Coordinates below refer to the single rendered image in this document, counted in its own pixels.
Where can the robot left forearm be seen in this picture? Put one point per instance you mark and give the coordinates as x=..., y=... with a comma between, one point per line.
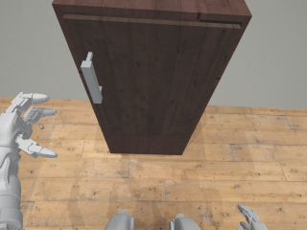
x=10, y=190

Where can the cupboard door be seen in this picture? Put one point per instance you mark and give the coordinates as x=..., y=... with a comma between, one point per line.
x=156, y=75

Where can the right robot shin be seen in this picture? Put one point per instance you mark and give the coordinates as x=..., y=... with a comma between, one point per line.
x=180, y=216

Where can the handle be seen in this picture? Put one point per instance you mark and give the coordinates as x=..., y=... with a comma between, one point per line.
x=91, y=79

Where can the robot left thigh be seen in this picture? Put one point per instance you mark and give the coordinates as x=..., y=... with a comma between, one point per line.
x=121, y=221

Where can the left robot hand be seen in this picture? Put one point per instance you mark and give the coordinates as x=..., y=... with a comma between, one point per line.
x=11, y=124

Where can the right robot hand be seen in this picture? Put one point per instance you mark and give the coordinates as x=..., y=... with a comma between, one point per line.
x=252, y=218

